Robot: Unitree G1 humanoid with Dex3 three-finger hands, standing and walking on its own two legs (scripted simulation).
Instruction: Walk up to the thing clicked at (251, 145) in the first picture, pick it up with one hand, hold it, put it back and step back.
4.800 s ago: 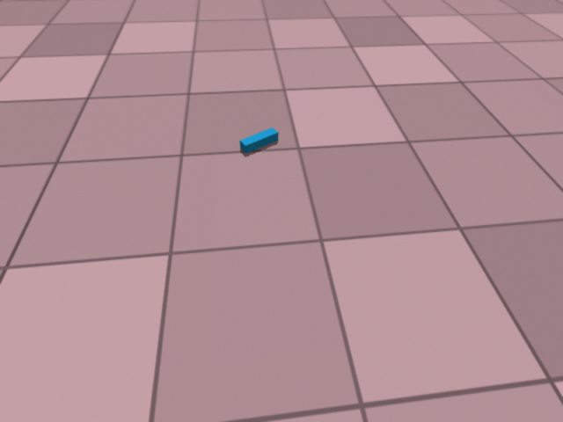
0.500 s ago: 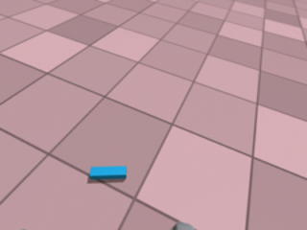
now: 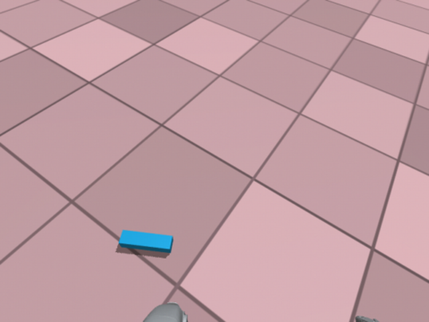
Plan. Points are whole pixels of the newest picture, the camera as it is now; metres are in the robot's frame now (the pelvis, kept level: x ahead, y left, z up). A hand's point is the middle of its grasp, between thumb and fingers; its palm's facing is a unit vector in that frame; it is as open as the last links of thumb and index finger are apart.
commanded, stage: walk up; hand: left
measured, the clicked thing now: (146, 241) +0.48 +0.29 -0.73
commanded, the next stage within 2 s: none
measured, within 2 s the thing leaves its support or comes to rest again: neither
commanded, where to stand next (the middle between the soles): +0.09 +0.00 m, yaw +2 degrees
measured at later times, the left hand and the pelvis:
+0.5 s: hand out of the picture +0.08 +0.25 -0.13, palm faces +0.02 -0.86 -0.50, open 7.4 cm; pelvis +0.00 -0.04 -0.01, yaw +3 degrees
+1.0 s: hand out of the picture +0.08 +0.27 -0.15, palm faces +0.03 -0.92 -0.39, open 7.4 cm; pelvis +0.03 -0.01 +0.00, yaw +4 degrees
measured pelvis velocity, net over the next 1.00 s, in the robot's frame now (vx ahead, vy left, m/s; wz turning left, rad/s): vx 0.03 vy -0.01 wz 0.07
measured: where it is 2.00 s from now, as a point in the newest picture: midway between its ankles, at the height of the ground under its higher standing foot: outside the picture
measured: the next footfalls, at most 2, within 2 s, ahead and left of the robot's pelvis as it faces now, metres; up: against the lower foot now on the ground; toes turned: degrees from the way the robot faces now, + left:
right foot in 0.28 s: +0.12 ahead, -0.20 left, +0.00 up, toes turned +0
left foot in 0.62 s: +0.07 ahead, +0.12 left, +0.00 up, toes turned +4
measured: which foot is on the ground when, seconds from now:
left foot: down 0.00-0.30, up 0.32-0.60, down 0.62-1.00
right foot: down 0.00-0.02, up 0.04-0.26, down 0.28-0.64, up 0.66-0.94, down 0.96-1.00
